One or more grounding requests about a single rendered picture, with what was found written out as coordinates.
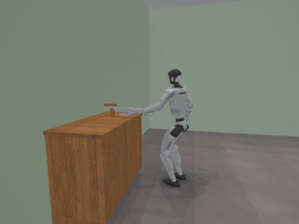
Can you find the robot left hand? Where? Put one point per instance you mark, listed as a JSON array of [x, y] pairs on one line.
[[130, 111]]

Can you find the robot right shin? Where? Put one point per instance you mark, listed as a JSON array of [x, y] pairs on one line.
[[176, 160]]

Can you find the robot left upper arm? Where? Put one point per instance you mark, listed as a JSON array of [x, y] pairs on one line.
[[167, 94]]

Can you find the counter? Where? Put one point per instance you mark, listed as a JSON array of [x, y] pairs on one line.
[[91, 163]]

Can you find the right robot thigh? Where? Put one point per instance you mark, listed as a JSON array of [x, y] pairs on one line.
[[173, 148]]

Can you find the robot left forearm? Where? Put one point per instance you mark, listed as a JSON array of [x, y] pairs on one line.
[[149, 109]]

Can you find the robot right forearm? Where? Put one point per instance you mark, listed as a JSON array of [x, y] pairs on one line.
[[188, 112]]

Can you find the robot right upper arm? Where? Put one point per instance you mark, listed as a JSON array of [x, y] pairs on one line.
[[188, 99]]

